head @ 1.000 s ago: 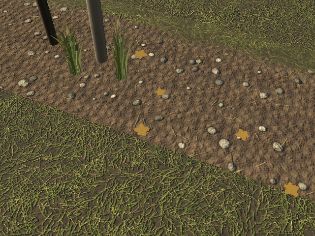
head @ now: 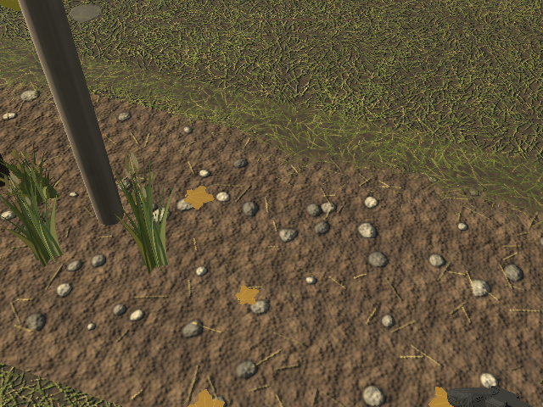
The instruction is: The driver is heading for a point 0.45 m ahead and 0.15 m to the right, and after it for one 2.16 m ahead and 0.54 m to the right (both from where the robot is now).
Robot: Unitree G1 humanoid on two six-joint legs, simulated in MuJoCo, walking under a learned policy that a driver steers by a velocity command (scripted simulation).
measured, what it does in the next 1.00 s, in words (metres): walks ahead, turning right: right foot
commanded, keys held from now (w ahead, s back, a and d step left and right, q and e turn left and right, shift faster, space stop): w+e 0.52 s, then e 0.40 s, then q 0.08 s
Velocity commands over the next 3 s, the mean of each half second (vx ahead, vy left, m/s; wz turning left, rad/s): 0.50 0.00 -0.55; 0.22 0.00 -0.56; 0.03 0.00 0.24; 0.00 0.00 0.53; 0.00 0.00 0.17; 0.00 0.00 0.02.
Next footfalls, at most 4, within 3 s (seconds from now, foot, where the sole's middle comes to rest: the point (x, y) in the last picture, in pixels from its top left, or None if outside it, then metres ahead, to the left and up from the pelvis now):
0.52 right None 0.35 -0.15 -0.77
1.10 left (330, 383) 0.56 -0.09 -0.77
1.52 right None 0.40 -0.22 -0.77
1.98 left None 0.42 -0.01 -0.77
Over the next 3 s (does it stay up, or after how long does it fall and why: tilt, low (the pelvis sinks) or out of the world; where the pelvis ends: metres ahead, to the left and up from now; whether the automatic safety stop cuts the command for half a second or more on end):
stays up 0.38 -0.11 0.02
